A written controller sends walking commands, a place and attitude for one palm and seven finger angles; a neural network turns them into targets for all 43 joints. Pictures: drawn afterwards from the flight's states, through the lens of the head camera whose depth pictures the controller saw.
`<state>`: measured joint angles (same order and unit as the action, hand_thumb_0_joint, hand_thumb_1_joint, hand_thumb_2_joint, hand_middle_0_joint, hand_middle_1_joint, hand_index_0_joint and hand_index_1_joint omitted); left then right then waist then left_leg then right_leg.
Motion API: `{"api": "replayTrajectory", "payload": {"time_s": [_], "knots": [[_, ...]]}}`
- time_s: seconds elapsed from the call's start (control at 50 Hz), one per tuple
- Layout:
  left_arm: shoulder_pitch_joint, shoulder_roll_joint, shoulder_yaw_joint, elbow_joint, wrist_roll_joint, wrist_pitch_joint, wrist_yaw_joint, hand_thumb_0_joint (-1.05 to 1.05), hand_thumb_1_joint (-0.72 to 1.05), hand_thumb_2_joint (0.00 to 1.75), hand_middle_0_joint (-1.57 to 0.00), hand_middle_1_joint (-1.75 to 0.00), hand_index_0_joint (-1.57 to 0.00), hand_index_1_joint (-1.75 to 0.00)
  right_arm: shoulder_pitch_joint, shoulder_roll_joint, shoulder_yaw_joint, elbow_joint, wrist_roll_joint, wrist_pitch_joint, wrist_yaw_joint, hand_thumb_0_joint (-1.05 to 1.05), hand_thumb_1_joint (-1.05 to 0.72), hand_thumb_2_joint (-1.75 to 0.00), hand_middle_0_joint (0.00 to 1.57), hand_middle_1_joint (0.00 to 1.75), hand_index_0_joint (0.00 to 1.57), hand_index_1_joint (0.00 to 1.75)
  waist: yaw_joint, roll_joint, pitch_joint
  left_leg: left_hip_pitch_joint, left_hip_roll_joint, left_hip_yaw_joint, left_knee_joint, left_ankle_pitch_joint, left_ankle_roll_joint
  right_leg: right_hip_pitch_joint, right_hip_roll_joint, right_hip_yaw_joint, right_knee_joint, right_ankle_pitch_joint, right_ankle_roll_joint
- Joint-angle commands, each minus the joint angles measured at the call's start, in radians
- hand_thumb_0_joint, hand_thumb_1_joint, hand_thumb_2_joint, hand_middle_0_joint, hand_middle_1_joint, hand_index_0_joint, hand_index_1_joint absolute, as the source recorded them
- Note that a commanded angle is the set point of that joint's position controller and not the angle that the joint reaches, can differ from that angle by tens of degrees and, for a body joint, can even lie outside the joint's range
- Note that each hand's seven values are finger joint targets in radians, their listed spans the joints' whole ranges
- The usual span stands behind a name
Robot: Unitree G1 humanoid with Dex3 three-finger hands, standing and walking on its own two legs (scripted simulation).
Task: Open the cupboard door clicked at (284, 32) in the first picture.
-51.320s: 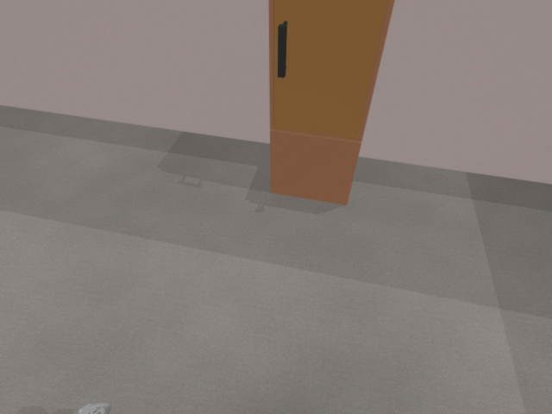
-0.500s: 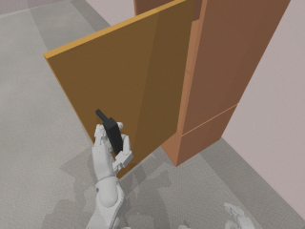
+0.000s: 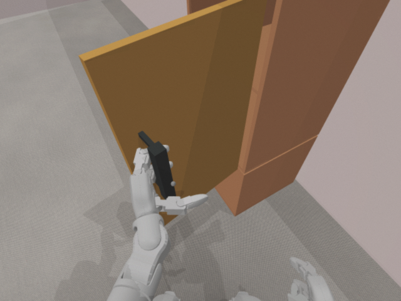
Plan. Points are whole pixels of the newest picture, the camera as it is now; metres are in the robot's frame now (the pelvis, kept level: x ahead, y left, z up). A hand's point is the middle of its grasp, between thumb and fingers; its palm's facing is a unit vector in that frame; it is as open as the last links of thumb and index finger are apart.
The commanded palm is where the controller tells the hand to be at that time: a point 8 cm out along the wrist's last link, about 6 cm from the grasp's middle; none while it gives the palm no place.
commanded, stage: open thumb and fingers to let go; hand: left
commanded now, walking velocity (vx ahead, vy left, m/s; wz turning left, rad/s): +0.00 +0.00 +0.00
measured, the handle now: (157, 168) +0.37 +0.11 +0.06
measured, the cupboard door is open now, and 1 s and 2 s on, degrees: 100 100 100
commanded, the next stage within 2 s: slide the hand sideways off the handle in 0.30 s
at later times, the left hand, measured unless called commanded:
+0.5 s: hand (170, 189) +0.32 +0.08 +0.06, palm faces +0.07 -0.99 -0.08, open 15.5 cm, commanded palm +0.30 +0.12 +0.06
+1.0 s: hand (154, 213) +0.27 +0.10 +0.06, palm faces -0.16 -0.99 -0.01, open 16.4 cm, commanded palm +0.25 +0.16 +0.06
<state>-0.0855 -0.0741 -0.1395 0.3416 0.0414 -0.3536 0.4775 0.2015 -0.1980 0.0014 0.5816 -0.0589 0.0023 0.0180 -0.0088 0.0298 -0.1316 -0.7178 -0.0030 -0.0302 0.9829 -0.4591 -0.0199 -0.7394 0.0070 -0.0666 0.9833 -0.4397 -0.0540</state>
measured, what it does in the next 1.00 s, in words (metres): stands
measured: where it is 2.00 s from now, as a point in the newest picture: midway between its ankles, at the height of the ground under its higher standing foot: outside the picture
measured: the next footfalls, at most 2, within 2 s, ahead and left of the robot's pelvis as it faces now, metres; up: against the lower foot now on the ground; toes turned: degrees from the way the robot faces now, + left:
none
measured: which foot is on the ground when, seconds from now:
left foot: down 0.00-1.00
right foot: down 0.00-1.00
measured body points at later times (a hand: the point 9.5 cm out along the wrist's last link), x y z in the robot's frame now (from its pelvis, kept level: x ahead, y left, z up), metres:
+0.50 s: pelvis -0.01 +0.02 +0.00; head +0.03 +0.01 +0.45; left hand +0.31 +0.13 +0.06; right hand +0.15 -0.21 -0.11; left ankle +0.02 +0.13 -0.68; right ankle +0.03 -0.09 -0.68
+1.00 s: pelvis +0.01 +0.03 -0.01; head +0.05 +0.02 +0.44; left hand +0.27 +0.15 +0.06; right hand +0.18 -0.20 -0.09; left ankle +0.02 +0.13 -0.68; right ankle +0.03 -0.09 -0.68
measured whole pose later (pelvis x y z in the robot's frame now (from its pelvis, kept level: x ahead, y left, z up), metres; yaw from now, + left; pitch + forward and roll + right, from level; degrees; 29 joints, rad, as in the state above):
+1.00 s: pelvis +0.01 +0.03 -0.01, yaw -1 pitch +11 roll -1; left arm 0.19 0.10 -0.16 0.03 -0.08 -0.31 -0.03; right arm 0.25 -0.22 0.02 0.45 0.01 -0.02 0.02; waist -0.01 0.04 -0.12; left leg -0.72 -0.01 0.00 1.04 -0.50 0.02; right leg -0.74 0.00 -0.04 1.01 -0.46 -0.02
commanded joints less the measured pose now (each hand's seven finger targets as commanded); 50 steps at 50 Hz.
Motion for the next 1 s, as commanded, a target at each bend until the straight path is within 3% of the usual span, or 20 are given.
{"api": "replayTrajectory", "payload": {"time_s": [0.0,0.18,0.2,0.26,0.3,0.38,0.4,0.42,0.44,0.48,0.52,0.54,0.58,0.64,0.66,0.68,0.76,0.86,0.94,0.98], "knots": [[-0.282,-0.011,-0.004,-0.200,0.024,-0.062,0.016,0.00,-0.50,0.30,-0.26,-0.95,-0.26,-0.95,-0.060,-0.091,-0.033,-0.143,0.004,-0.044,-0.008,0.00,-0.90,-0.90,0.20,0.30,0.20,0.30,-0.022,-0.107,-0.226,0.063,-0.019,0.021,-0.121,0.126,0.035,0.179,-0.020,0.055,-0.189,0.148,0.027],[-0.331,-0.019,-0.003,-0.169,0.040,-0.044,0.055,0.00,-0.50,0.30,-0.18,-0.50,-0.18,-0.50,-0.065,-0.092,-0.031,-0.136,-0.002,-0.039,-0.012,0.00,-0.90,-0.90,0.20,0.30,0.20,0.30,-0.023,-0.111,-0.236,0.063,-0.017,0.015,-0.131,0.111,0.033,0.167,-0.013,0.042,-0.184,0.111,0.023],[-0.335,-0.021,-0.003,-0.174,0.037,-0.043,0.056,0.00,-0.50,0.30,-0.18,-0.45,-0.18,-0.45,-0.068,-0.091,-0.031,-0.137,-0.001,-0.039,-0.012,0.00,-0.90,-0.90,0.20,0.30,0.20,0.30,-0.021,-0.088,-0.239,0.066,-0.018,0.020,-0.131,0.107,0.033,0.165,-0.013,0.045,-0.187,0.107,0.023],[-0.323,-0.007,0.019,-0.166,0.033,-0.041,0.065,0.00,-0.50,0.30,-0.15,-0.30,-0.15,-0.30,-0.066,-0.093,-0.030,-0.139,-0.002,-0.036,-0.014,0.00,-0.90,-0.90,0.20,0.30,0.20,0.30,-0.011,-0.117,-0.245,0.059,-0.018,0.014,-0.136,0.116,0.032,0.183,-0.010,0.041,-0.186,0.111,0.019],[-0.363,-0.037,-0.006,-0.163,0.022,-0.039,0.064,0.00,-0.50,0.30,-0.15,-0.30,-0.15,-0.30,-0.073,-0.089,-0.025,-0.132,0.000,-0.036,-0.014,0.00,-0.90,-0.90,0.20,0.30,0.20,0.30,-0.028,-0.092,-0.225,0.065,-0.018,0.017,-0.136,0.092,0.032,0.155,-0.011,0.038,-0.189,0.088,0.023],[-0.363,-0.048,-0.011,-0.154,0.021,-0.038,0.074,0.00,-0.50,0.30,-0.15,-0.30,-0.15,-0.30,-0.075,-0.090,-0.027,-0.131,0.000,-0.038,-0.012,0.00,-0.90,-0.90,0.20,0.30,0.20,0.30,-0.023,-0.097,-0.234,0.067,-0.017,0.010,-0.140,0.093,0.030,0.150,-0.008,0.027,-0.178,0.083,0.020],[-0.336,0.058,-0.196,-0.144,0.154,-0.073,-0.134,0.00,-0.50,0.30,-0.15,-0.30,-0.15,-0.30,-0.011,-0.125,-0.032,-0.100,0.007,-0.035,-0.011,0.00,-0.90,-0.90,0.20,0.30,0.20,0.30,-0.107,-0.129,-0.199,0.095,-0.012,0.012,-0.109,0.103,0.045,0.101,-0.011,0.054,-0.167,0.154,0.020],[-0.400,0.132,-0.113,-0.194,0.117,-0.112,-0.243,0.00,-0.50,0.30,-0.15,-0.30,-0.15,-0.30,0.004,-0.125,-0.038,-0.128,0.016,-0.035,-0.017,0.00,-0.90,-0.90,0.20,0.30,0.20,0.30,-0.084,-0.106,-0.255,0.083,-0.017,0.009,-0.097,0.126,0.052,0.134,-0.021,0.060,-0.154,0.200,0.015],[-0.384,0.160,-0.107,-0.211,0.097,-0.129,-0.331,0.00,-0.50,0.30,-0.15,-0.30,-0.15,-0.30,-0.007,-0.126,-0.039,-0.140,0.024,-0.036,-0.024,0.00,-0.90,-0.90,0.20,0.30,0.20,0.30,-0.069,-0.082,-0.281,0.094,-0.020,0.015,-0.098,0.122,0.052,0.158,-0.021,0.070,-0.153,0.207,0.015],[-0.369,0.143,-0.140,-0.234,0.009,-0.125,-0.496,0.00,-0.50,0.30,-0.15,-0.30,-0.15,-0.30,-0.012,-0.129,-0.032,-0.171,0.053,-0.045,-0.033,0.00,-0.90,-0.90,0.20,0.30,0.20,0.30,-0.070,-0.030,-0.277,0.131,-0.024,0.011,-0.116,0.115,0.051,0.161,-0.016,0.069,-0.161,0.193,0.012],[-0.336,0.102,-0.116,-0.208,-0.133,-0.069,-0.587,0.00,-0.50,0.30,-0.15,-0.30,-0.15,-0.30,-0.025,-0.127,-0.018,-0.197,0.080,-0.052,-0.042,0.00,-0.90,-0.90,0.20,0.30,0.20,0.30,-0.068,-0.059,-0.201,0.128,-0.024,-0.001,-0.149,0.056,0.049,0.149,-0.005,0.053,-0.202,0.102,0.017],[-0.339,0.086,-0.097,-0.224,-0.180,-0.048,-0.595,0.00,-0.50,0.30,-0.15,-0.30,-0.15,-0.30,-0.028,-0.132,-0.016,-0.205,0.085,-0.059,-0.047,0.00,-0.90,-0.90,0.20,0.30,0.20,0.30,-0.061,-0.073,-0.198,0.129,-0.025,-0.007,-0.157,0.046,0.047,0.147,-0.003,0.044,-0.205,0.076,0.019],[-0.285,0.075,-0.058,-0.208,-0.216,-0.015,-0.571,0.00,-0.50,0.30,-0.15,-0.30,-0.15,-0.30,-0.028,-0.134,-0.013,-0.211,0.088,-0.069,-0.044,0.00,-0.90,-0.90,0.20,0.30,0.20,0.30,-0.042,-0.077,-0.169,0.120,-0.025,-0.015,-0.172,0.040,0.041,0.135,0.000,0.024,-0.197,0.055,0.019],[-0.231,0.123,-0.006,-0.261,-0.179,-0.022,-0.512,0.00,-0.50,0.30,-0.15,-0.30,-0.15,-0.30,-0.013,-0.140,-0.021,-0.223,0.077,-0.074,-0.030,0.00,-0.90,-0.90,0.20,0.30,0.20,0.30,-0.024,-0.109,-0.185,0.106,-0.022,-0.015,-0.163,0.070,0.039,0.136,-0.004,0.017,-0.171,0.077,0.020],[-0.196,0.161,0.020,-0.271,-0.154,-0.033,-0.495,0.00,-0.50,0.30,-0.15,-0.30,-0.15,-0.30,-0.011,-0.142,-0.024,-0.227,0.071,-0.074,-0.024,0.00,-0.90,-0.90,0.20,0.30,0.20,0.30,-0.007,-0.087,-0.196,0.100,-0.023,-0.012,-0.155,0.094,0.039,0.142,-0.005,0.021,-0.156,0.094,0.015],[-0.166,0.158,0.010,-0.303,-0.133,-0.043,-0.487,0.00,-0.50,0.30,-0.15,-0.30,-0.15,-0.30,-0.014,-0.136,-0.026,-0.237,0.068,-0.074,-0.016,0.00,-0.90,-0.90,0.20,0.30,0.20,0.30,-0.003,-0.059,-0.209,0.104,-0.021,-0.006,-0.148,0.110,0.038,0.141,-0.007,0.024,-0.144,0.111,0.013],[-0.068,0.184,0.010,-0.354,-0.098,-0.056,-0.489,0.00,-0.50,0.30,-0.15,-0.30,-0.15,-0.30,-0.005,-0.138,-0.033,-0.258,0.066,-0.066,-0.001,0.00,-0.90,-0.90,0.20,0.30,0.20,0.30,-0.002,-0.069,-0.209,0.087,-0.015,-0.004,-0.131,0.139,0.039,0.146,-0.003,0.029,-0.124,0.144,0.010],[0.058,0.182,0.005,-0.491,-0.119,-0.036,-0.505,0.00,-0.50,0.30,-0.15,-0.30,-0.15,-0.30,-0.015,-0.130,-0.030,-0.290,0.073,-0.065,-0.004,0.00,-0.90,-0.90,0.20,0.30,0.20,0.30,0.000,-0.034,-0.229,0.104,-0.013,0.001,-0.122,0.191,0.038,0.168,0.002,0.025,-0.109,0.204,0.011],[0.141,0.176,-0.013,-0.584,-0.129,-0.032,-0.512,0.00,-0.50,0.30,-0.15,-0.30,-0.15,-0.30,-0.007,-0.124,-0.027,-0.303,0.074,-0.078,-0.011,0.00,-0.90,-0.90,0.20,0.30,0.20,0.30,-0.016,-0.038,-0.208,0.108,-0.009,-0.005,-0.111,0.199,0.035,0.147,0.005,0.016,-0.101,0.219,0.017],[0.165,0.206,0.014,-0.592,-0.130,-0.031,-0.518,0.00,-0.50,0.30,-0.15,-0.30,-0.15,-0.30,-0.004,-0.129,-0.029,-0.300,0.073,-0.084,-0.017,0.00,-0.90,-0.90,0.20,0.30,0.20,0.30,-0.021,-0.067,-0.202,0.089,-0.010,-0.008,-0.097,0.192,0.037,0.138,0.005,0.020,-0.097,0.215,0.020]]}}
